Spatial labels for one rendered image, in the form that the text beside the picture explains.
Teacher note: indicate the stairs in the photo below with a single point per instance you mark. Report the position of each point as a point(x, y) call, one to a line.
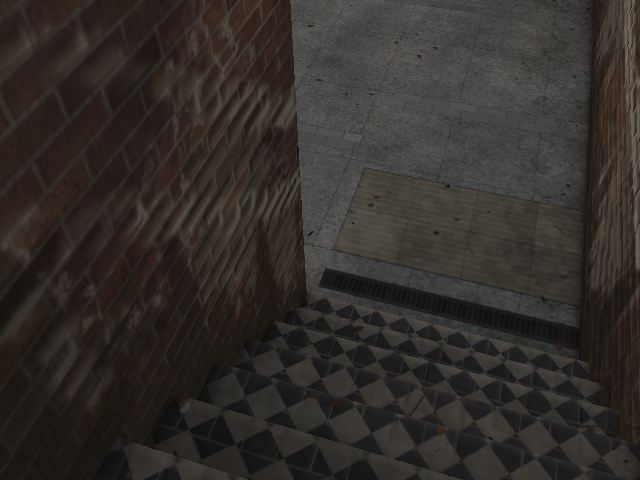
point(339, 391)

